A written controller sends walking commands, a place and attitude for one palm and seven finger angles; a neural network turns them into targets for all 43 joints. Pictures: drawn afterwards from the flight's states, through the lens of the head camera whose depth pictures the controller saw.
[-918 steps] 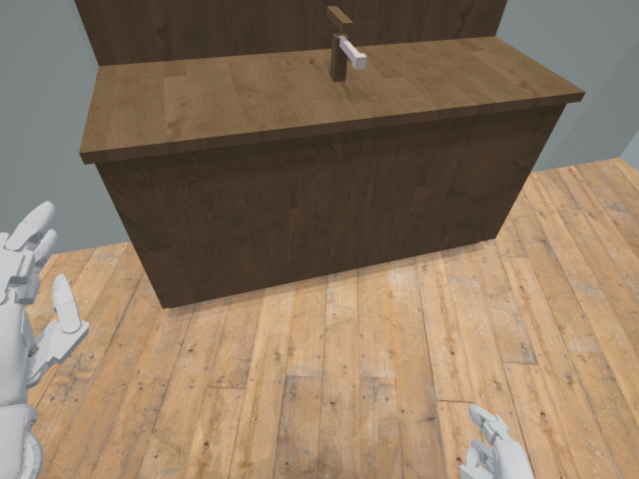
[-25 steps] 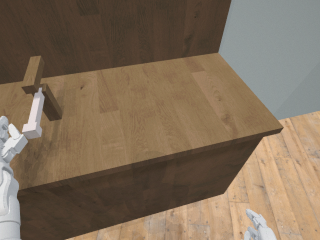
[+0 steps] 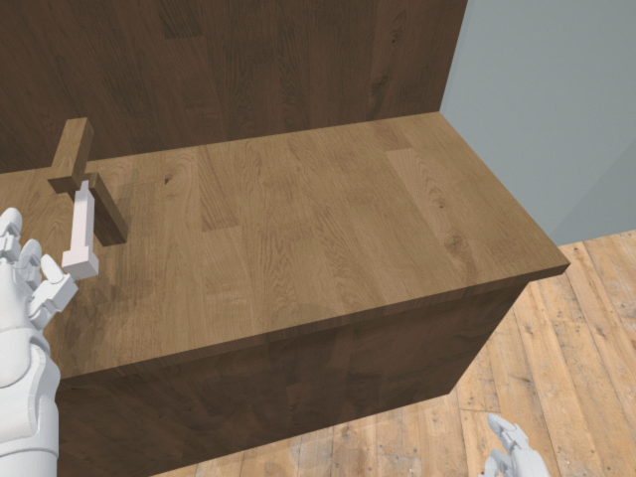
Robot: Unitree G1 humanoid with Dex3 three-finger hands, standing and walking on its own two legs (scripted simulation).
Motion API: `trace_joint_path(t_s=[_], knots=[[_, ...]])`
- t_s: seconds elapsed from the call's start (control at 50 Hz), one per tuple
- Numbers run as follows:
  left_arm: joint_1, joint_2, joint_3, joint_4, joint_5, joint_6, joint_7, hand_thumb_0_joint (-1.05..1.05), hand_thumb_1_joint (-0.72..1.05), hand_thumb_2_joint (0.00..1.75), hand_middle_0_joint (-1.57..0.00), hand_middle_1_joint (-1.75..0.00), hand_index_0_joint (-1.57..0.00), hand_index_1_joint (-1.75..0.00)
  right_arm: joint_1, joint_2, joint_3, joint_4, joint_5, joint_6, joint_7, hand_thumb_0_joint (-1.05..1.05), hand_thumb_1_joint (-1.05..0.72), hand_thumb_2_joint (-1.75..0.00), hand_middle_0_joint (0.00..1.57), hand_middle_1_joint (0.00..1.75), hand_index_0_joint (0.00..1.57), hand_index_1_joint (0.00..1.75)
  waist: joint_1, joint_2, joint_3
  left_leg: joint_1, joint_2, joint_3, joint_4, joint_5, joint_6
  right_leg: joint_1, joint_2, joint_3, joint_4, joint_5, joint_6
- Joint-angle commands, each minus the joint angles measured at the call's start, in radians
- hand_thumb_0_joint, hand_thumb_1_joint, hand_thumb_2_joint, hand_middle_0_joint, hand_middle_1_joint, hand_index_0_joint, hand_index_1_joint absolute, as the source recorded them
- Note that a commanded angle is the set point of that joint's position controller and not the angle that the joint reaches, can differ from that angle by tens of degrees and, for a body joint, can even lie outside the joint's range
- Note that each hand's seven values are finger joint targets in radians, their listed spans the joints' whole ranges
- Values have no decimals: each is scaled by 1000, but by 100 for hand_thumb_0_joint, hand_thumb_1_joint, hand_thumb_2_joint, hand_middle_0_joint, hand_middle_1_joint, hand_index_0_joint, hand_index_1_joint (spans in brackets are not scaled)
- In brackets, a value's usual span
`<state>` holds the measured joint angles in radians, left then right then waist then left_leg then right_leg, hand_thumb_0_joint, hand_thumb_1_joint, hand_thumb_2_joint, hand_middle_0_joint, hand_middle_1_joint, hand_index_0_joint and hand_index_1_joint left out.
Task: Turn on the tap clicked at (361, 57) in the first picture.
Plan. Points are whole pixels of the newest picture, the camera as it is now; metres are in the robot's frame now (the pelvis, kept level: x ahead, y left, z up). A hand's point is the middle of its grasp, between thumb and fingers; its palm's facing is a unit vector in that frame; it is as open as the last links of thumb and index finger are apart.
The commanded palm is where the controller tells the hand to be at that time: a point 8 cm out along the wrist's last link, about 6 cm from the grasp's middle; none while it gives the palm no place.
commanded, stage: push the lever round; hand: left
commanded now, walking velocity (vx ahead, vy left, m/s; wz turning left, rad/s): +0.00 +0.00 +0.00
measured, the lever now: (81, 263) +0.32 +0.32 +0.11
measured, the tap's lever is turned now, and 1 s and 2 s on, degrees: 6 24 53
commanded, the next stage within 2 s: none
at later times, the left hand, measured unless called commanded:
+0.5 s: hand (93, 277) +0.30 +0.29 +0.11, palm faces +0.58 -0.81 -0.07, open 7.7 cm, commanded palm +0.26 +0.32 +0.11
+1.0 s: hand (122, 269) +0.32 +0.26 +0.11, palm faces +0.64 -0.76 -0.03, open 7.7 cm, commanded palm +0.27 +0.28 +0.11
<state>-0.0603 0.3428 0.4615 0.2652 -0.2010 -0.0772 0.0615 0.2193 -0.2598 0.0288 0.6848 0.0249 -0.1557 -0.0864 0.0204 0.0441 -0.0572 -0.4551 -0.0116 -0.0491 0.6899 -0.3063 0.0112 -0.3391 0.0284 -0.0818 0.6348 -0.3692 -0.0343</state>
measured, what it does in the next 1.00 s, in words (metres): stands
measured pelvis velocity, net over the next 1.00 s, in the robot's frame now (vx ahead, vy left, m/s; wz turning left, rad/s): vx -0.01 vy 0.00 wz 0.01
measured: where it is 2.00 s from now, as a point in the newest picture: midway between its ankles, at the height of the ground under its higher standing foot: outside the picture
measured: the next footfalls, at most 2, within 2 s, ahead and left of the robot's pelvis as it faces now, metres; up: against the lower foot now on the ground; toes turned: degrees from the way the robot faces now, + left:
none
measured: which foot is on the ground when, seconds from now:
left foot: down 0.00-1.00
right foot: down 0.00-1.00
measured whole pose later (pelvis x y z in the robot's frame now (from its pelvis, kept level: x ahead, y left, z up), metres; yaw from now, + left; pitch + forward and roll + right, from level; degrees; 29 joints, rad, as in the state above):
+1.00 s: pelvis -0.01 +0.00 +0.00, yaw +0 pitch +3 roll -1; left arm -0.15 0.18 0.31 0.23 -0.11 -0.05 0.39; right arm 0.18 -0.25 0.02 0.69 0.00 -0.10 -0.07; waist 0.01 0.05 -0.06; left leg -0.47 -0.01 -0.06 0.70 -0.29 0.01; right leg -0.36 0.03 -0.09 0.66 -0.36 -0.04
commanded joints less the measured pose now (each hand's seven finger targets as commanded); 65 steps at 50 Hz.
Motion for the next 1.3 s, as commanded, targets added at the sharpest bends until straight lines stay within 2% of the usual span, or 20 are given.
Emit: trace_joint_path(t_s=[0.0, 0.04, 0.14, 0.3, 0.42, 0.64, 0.7, 0.72, 0.78, 0.82, 0.86, 0.9, 0.92, 0.96, 1.02, 1.1, 1.12, 1.18, 1.22, 1.28], knots=[[-242, 268, 68, -228, -13, -72, 8, 0, 90, 90, -15, -15, -15, -15, -67, -139, -51, -137, 3, -43, -14, 0, -90, -90, 20, 30, 20, 30, -7, 14, -212, 184, -2, -38, -82, 243, 14, 3, -3, 31, -89, 301, 7], [-255, 258, 58, -226, -7, -71, 15, 0, 90, 90, -15, -15, -15, -15, -73, -133, -46, -133, 7, -39, -13, 0, -90, -90, 20, 30, 20, 30, -10, 58, -194, 182, -2, -37, -86, 216, 12, -12, -4, 34, -91, 276, 4], [-285, 246, 31, -229, 6, -72, 24, 0, 90, 90, -15, -15, -15, -15, -78, -133, -45, -134, 6, -39, -13, 0, -90, -90, 20, 30, 20, 30, -15, 67, -192, 181, -4, -33, -84, 192, 16, -20, -5, 39, -94, 257, 4], [-336, 243, 26, -196, 3, -74, 53, 0, 90, 90, -15, -15, -15, -15, -85, -136, -45, -133, 6, -35, -16, 0, -90, -90, 20, 30, 20, 30, -21, 10, -196, 155, -9, -27, -82, 136, 22, -19, -7, 50, -108, 225, 11], [-284, 235, 37, -212, 27, -67, 113, 0, 90, 90, -15, -15, -15, -15, -90, -131, -48, -138, -1, -26, -6, 0, -90, -90, 20, 30, 20, 30, -2, 33, -225, 152, -10, -18, -70, 175, 23, 12, -12, 53, -100, 271, 11], [-335, 146, -35, -235, 47, -62, 186, 0, 90, 90, -15, -15, -15, -15, -107, -126, -49, -143, -6, -8, -1, 0, -90, -90, 20, 30, 20, 30, -17, 19, -198, 145, -10, -14, -70, 150, 24, -8, -13, 56, -107, 249, 13], [-343, 140, -39, -211, 48, -51, 206, 0, 90, 90, -15, -15, -15, -15, -113, -128, -50, -141, -7, -2, -3, 0, -90, -90, 20, 30, 20, 30, -22, -13, -187, 130, -11, -13, -70, 128, 25, -16, -14, 57, -115, 226, 16], [-354, 167, -11, -212, 56, -50, 217, 0, 90, 90, -15, -15, -15, -15, -112, -128, -50, -135, -7, 4, -4, 0, -90, -90, 20, 30, 20, 30, -14, 11, -189, 128, -11, -15, -73, 130, 24, -11, -14, 58, -114, 223, 12], [-405, 103, -85, -248, 71, -48, 241, 0, 90, 90, -15, -15, -15, -15, -125, -120, -47, -140, -10, 4, -1, 0, -90, -90, 20, 30, 20, 30, -31, 52, -195, 152, -11, -16, -72, 122, 22, -31, -16, 57, -112, 209, 10], [-399, 97, -88, -271, 88, -50, 266, 0, 90, 90, -15, -15, -15, -15, -126, -120, -49, -139, -14, 3, 1, 0, -90, -90, 20, 30, 20, 30, -21, 67, -208, 164, -8, -25, -78, 134, 18, -27, -13, 51, -104, 207, 4], [-389, 29, -144, -295, 96, -53, 291, 0, 90, 90, -15, -15, -15, -15, -129, -114, -52, -145, -18, -2, 8, 0, -90, -90, 20, 30, 20, 30, -22, 54, -231, 184, -6, -33, -77, 145, 15, -27, -11, 43, -94, 214, 3], [-404, 12, -159, -278, 100, -45, 316, 0, 90, 90, -15, -15, -15, -15, -132, -116, -51, -139, -19, -2, 9, 0, -90, -90, 20, 30, 20, 30, -30, 23, -215, 175, -5, -36, -79, 126, 15, -38, -10, 40, -99, 198, 5], [-420, 42, -131, -258, 106, -40, 331, 0, 90, 90, -15, -15, -15, -15, -128, -121, -51, -129, -20, 4, 7, 0, -90, -90, 20, 30, 20, 30, -31, -7, -205, 161, -4, -41, -85, 112, 14, -36, -10, 39, -101, 187, 5], [-437, 5, -163, -261, 114, -30, 354, 0, 90, 90, -15, -15, -15, -15, -143, -115, -52, -136, -21, 10, 9, 0, -90, -90, 20, 30, 20, 30, -33, -18, -210, 162, -3, -38, -87, 106, 13, -35, -12, 39, -102, 179, 8], [-442, 20, -149, -273, 140, -10, 397, 0, 90, 90, -15, -15, -15, -15, -148, -114, -53, -134, -27, 20, 12, 0, -90, -90, 20, 30, 20, 30, -16, 16, -235, 171, -2, -42, -94, 125, 6, -18, -12, 38, -94, 186, 1], [-448, -42, -199, -267, 161, 27, 450, 0, 90, 90, -15, -15, -15, -15, -155, -105, -52, -143, -32, 38, 23, 0, -90, -90, 20, 30, 20, 30, -16, 25, -235, 175, 0, -38, -87, 167, 2, -10, -13, 33, -90, 215, -2], [-444, -13, -163, -252, 167, 37, 465, 0, 90, 90, -15, -15, -15, -15, -154, -108, -54, -135, -35, 47, 22, 0, -90, -90, 20, 30, 20, 30, -15, 11, -235, 172, 0, -39, -88, 169, 2, -4, -12, 33, -94, 216, -2], [-460, -71, -212, -277, 173, 47, 491, 0, 90, 90, -15, -15, -15, -15, -160, -100, -55, -149, -38, 60, 28, 0, -90, -90, 20, 30, 20, 30, -18, -9, -259, 182, 2, -30, -77, 208, 1, 12, -14, 30, -90, 249, -1], [-441, -52, -184, -261, 181, 55, 510, 0, 90, 90, -15, -15, -15, -15, -163, -101, -57, -142, -41, 70, 29, 0, -90, -90, 20, 30, 20, 30, -10, -5, -244, 177, 4, -32, -83, 211, -2, 12, -13, 29, -93, 244, -4], [-467, -116, -246, -274, 192, 57, 529, 0, 90, 90, -15, -15, -15, -15, -164, -95, -57, -145, -44, 75, 37, 0, -90, -90, 20, 30, 20, 30, -20, -8, -243, 190, 6, -30, -75, 231, -3, 5, -14, 25, -89, 259, -5]])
